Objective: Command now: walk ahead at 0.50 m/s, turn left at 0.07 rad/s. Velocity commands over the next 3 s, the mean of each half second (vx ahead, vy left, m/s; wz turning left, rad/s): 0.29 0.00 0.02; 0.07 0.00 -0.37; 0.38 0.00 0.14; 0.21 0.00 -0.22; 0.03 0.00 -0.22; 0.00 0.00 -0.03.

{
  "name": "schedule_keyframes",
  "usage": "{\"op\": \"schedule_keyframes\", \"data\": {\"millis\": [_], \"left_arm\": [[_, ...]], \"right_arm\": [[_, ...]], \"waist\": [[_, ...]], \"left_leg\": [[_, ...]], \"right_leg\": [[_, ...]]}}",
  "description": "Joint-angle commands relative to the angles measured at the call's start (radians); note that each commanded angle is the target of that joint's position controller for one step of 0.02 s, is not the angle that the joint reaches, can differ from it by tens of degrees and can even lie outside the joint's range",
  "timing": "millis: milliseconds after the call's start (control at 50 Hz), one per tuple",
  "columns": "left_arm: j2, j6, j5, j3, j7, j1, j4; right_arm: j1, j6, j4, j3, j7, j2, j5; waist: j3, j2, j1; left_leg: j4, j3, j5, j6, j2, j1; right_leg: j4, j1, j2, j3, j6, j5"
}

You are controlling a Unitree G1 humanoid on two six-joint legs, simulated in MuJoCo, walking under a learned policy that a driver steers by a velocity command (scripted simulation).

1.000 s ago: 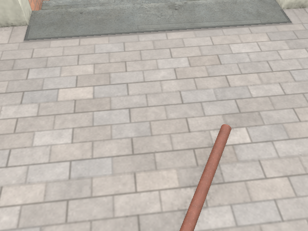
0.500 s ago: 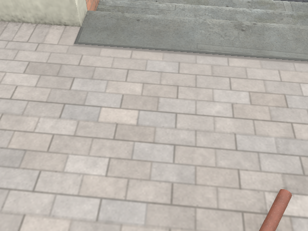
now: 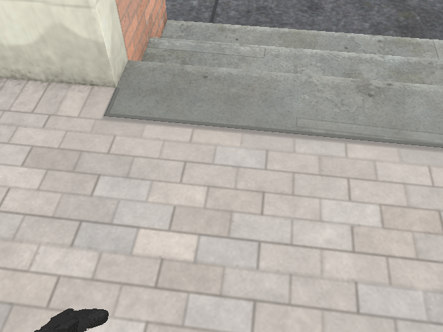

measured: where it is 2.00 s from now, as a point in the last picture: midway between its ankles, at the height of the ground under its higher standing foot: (217, 275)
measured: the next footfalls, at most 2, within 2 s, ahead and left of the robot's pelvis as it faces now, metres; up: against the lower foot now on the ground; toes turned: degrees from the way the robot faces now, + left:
left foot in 0.40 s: +0.35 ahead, +0.12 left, +0.00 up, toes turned -1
right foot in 0.80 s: +0.25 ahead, -0.12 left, +0.00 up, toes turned -12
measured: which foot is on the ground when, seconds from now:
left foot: up 0.00-0.38, down 0.40-0.80, up 0.82-1.00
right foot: down 0.00-0.42, up 0.44-0.78, down 0.80-1.00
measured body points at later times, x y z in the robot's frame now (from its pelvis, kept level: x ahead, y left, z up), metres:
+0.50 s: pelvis +0.21 +0.01 +0.01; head +0.24 +0.02 +0.46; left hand +0.26 +0.28 -0.13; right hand +0.40 -0.23 -0.08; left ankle +0.31 +0.12 -0.72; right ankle +0.11 -0.11 -0.69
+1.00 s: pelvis +0.23 -0.04 +0.03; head +0.24 -0.08 +0.47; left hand +0.36 +0.23 -0.07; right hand +0.31 -0.35 -0.10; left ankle +0.29 +0.12 -0.65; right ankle +0.21 -0.11 -0.72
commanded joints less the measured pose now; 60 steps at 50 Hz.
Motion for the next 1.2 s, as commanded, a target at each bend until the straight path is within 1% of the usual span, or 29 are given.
{"op": "schedule_keyframes", "data": {"millis": [20,40,60,80,120,160,200,260,320,360,400,420,440,460,480,520,560,620,700,780,800,820,840,860,900,920,960,1060,1200], "left_arm": [[0.156,0.008,-0.019,0.055,0.005,0.315,0.034],[0.139,0.013,-0.006,0.047,0.006,0.242,0.020],[0.115,0.014,0.005,0.039,0.002,0.201,0.016],[0.098,0.011,0.015,0.032,0.001,0.182,0.016],[0.095,0.006,0.010,0.031,-0.001,0.175,0.024],[0.123,0.002,0.009,0.036,0.006,0.179,0.043],[0.140,0.012,0.007,0.040,0.018,0.186,0.056],[0.152,0.029,0.000,0.040,0.030,0.237,0.082],[0.159,0.047,-0.005,0.038,0.034,0.264,0.109],[0.162,0.058,-0.009,0.038,0.036,0.255,0.117],[0.151,0.066,-0.014,0.034,0.039,0.239,0.120],[0.128,0.058,0.005,0.025,0.039,0.271,0.115],[0.058,0.045,0.022,0.002,0.032,0.401,0.133],[0.050,0.054,0.006,-0.010,0.029,0.419,0.154],[0.111,0.074,-0.015,0.008,0.028,0.351,0.143],[0.136,0.122,-0.017,0.025,0.050,0.253,0.113],[0.127,0.162,-0.009,0.034,0.070,0.278,0.114],[0.110,0.176,-0.007,0.043,0.078,0.298,0.108],[0.097,0.175,-0.005,0.045,0.068,0.233,0.061],[0.111,0.172,-0.001,0.061,0.042,0.304,0.069],[0.132,0.172,0.010,0.070,0.038,0.328,0.073],[0.241,0.171,0.014,0.094,0.055,0.322,0.046],[0.310,0.155,0.039,0.098,0.051,0.302,0.011],[0.280,0.131,0.058,0.092,0.049,0.271,0.001],[0.213,0.108,0.010,0.080,0.056,0.188,-0.011],[0.178,0.104,-0.009,0.069,0.059,0.190,-0.009],[0.138,0.096,-0.008,0.053,0.066,0.244,0.012],[0.165,0.070,-0.001,0.060,0.073,0.315,0.052],[0.193,0.056,-0.003,0.075,0.057,0.321,0.086]], "right_arm": [[-0.022,-0.046,-0.104,-0.017,0.009,-0.135,0.030],[-0.098,-0.050,-0.124,-0.016,0.007,-0.135,0.024],[-0.136,-0.051,-0.130,-0.020,0.005,-0.127,0.006],[-0.120,-0.046,-0.130,-0.024,0.005,-0.118,-0.001],[-0.087,-0.032,-0.119,-0.019,0.003,-0.078,-0.001],[-0.109,-0.024,-0.131,-0.012,-0.003,-0.054,-0.014],[-0.158,-0.027,-0.145,-0.002,-0.004,-0.031,-0.020],[-0.255,-0.031,-0.159,0.006,0.006,-0.015,-0.013],[-0.320,-0.030,-0.180,0.001,0.016,-0.035,-0.013],[-0.330,-0.034,-0.189,-0.006,0.023,-0.058,-0.017],[-0.246,-0.040,-0.160,-0.019,0.022,-0.083,-0.029],[-0.193,-0.042,-0.153,-0.033,0.014,-0.145,-0.040],[-0.162,-0.030,-0.154,-0.035,0.007,-0.172,-0.054],[-0.135,-0.015,-0.146,-0.012,0.008,-0.074,-0.044],[-0.146,-0.006,-0.140,0.002,0.013,-0.037,-0.029],[-0.260,0.006,-0.151,-0.008,0.007,-0.082,-0.021],[-0.355,0.013,-0.158,-0.021,-0.003,-0.115,-0.035],[-0.375,0.021,-0.146,-0.030,-0.018,-0.115,-0.033],[-0.373,0.032,-0.119,-0.036,-0.036,-0.116,-0.025],[-0.399,0.054,-0.101,-0.043,-0.038,-0.127,0.008],[-0.364,0.060,-0.082,-0.040,-0.036,-0.098,0.016],[-0.318,0.065,-0.087,-0.028,-0.028,-0.039,-0.008],[-0.437,0.059,-0.140,-0.034,-0.036,-0.059,-0.017],[-0.470,0.057,-0.147,-0.042,-0.040,-0.081,-0.013],[-0.385,0.058,-0.095,-0.058,-0.044,-0.109,-0.015],[-0.367,0.055,-0.079,-0.063,-0.041,-0.114,-0.019],[-0.380,0.036,-0.076,-0.062,-0.024,-0.101,-0.004],[-0.444,-0.016,-0.066,-0.049,0.005,-0.073,-0.001],[-0.456,-0.031,-0.063,-0.029,0.026,-0.073,0.017]], "waist": [[-0.182,-0.156,0.168],[-0.091,-0.077,0.144],[-0.029,-0.049,0.117],[-0.028,-0.076,0.083],[-0.025,-0.099,0.052],[-0.014,-0.086,0.039],[-0.030,-0.082,0.046],[-0.057,-0.085,0.091],[-0.057,-0.092,0.109],[-0.058,-0.096,0.099],[-0.089,-0.069,0.050],[-0.159,-0.005,0.047],[-0.281,0.148,0.093],[-0.373,0.210,0.051],[-0.319,0.151,0.036],[-0.159,0.083,0.055],[-0.095,0.130,0.104],[-0.092,0.139,0.108],[-0.112,0.129,0.085],[-0.115,0.108,0.135],[-0.077,0.035,0.137],[-0.031,-0.263,0.090],[0.007,-0.320,0.129],[-0.001,-0.227,0.124],[-0.033,-0.135,0.070],[-0.044,-0.141,0.073],[-0.038,-0.163,0.087],[-0.012,-0.144,0.130],[0.050,-0.130,0.162]], "left_leg": [[0.526,-0.029,-0.013,-0.006,0.056,-0.680],[0.484,0.009,0.082,-0.003,0.105,-0.648],[0.428,0.026,0.131,-0.008,0.132,-0.614],[0.384,0.022,0.166,-0.009,0.159,-0.555],[0.317,0.041,0.179,-0.025,0.169,-0.491],[0.224,0.067,0.213,-0.054,0.164,-0.478],[0.083,0.090,0.325,-0.068,0.153,-0.445],[-0.115,0.117,0.530,-0.063,0.109,-0.359],[-0.206,0.099,0.542,-0.048,0.092,-0.339],[-0.255,0.092,0.486,-0.024,0.085,-0.322],[-0.387,0.106,0.611,0.014,0.069,-0.175],[-0.351,0.028,1.003,0.057,0.162,-0.004],[-0.265,-0.142,1.314,0.201,0.350,0.280],[-0.293,-0.254,1.276,0.296,0.452,0.317],[-0.341,-0.254,1.032,0.271,0.425,0.235],[-0.440,-0.188,0.663,0.211,0.382,0.035],[-0.523,-0.101,0.450,0.183,0.336,-0.164],[-0.544,0.006,0.403,0.192,0.319,-0.228],[-0.534,0.052,0.393,0.194,0.350,-0.179],[-0.434,0.122,0.314,0.115,0.333,-0.184],[-0.315,0.180,0.223,0.043,0.283,-0.242],[-0.005,0.301,0.022,-0.074,0.144,-0.440],[0.179,0.172,-0.174,-0.092,0.024,-0.567],[0.297,0.085,-0.125,-0.075,0.046,-0.570],[0.307,0.061,0.061,-0.062,0.085,-0.583],[0.296,0.068,0.136,-0.065,0.097,-0.591],[0.248,0.079,0.235,-0.069,0.101,-0.612],[-0.031,0.086,0.345,-0.076,0.109,-0.597],[-0.168,0.113,0.349,-0.055,0.132,-0.553]], "right_leg": [[-0.244,0.739,-0.391,0.665,-0.236,-0.261],[-0.267,0.579,-0.348,0.538,-0.205,-0.171],[-0.295,0.455,-0.309,0.456,-0.196,-0.051],[-0.316,0.388,-0.281,0.399,-0.187,0.032],[-0.347,0.317,-0.250,0.311,-0.191,0.201],[-0.339,0.275,-0.244,0.215,-0.196,0.512],[-0.320,0.265,-0.208,0.125,-0.170,0.655],[-0.306,0.282,-0.169,0.065,-0.129,0.627],[-0.262,0.350,-0.202,0.095,-0.126,0.561],[-0.201,0.391,-0.225,0.128,-0.117,0.534],[-0.080,0.391,-0.183,0.128,-0.073,0.492],[0.035,0.321,-0.126,0.097,-0.027,0.388],[0.225,0.112,-0.054,0.071,0.032,-0.011],[0.380,0.043,-0.025,0.093,0.072,-0.518],[0.437,0.003,-0.048,0.125,0.083,-0.614],[0.481,-0.045,-0.078,0.105,0.105,-0.521],[0.459,0.051,-0.088,0.081,0.125,-0.410],[0.453,0.095,-0.080,0.032,0.123,-0.335],[0.335,0.113,-0.103,0.015,0.093,-0.269],[0.067,0.260,-0.060,-0.044,0.022,-0.129],[-0.054,0.302,-0.069,0.017,-0.019,-0.068],[-0.207,0.354,-0.301,0.373,-0.121,0.121],[-0.291,0.259,-0.424,0.592,-0.275,0.170],[-0.302,0.238,-0.386,0.545,-0.269,0.087],[-0.283,0.291,-0.287,0.411,-0.154,-0.109],[-0.305,0.321,-0.269,0.398,-0.136,-0.257],[-0.356,0.380,-0.256,0.407,-0.132,-0.374],[-0.396,0.500,-0.258,0.350,-0.135,-0.224],[-0.432,0.474,-0.302,0.283,-0.158,-0.221]]}}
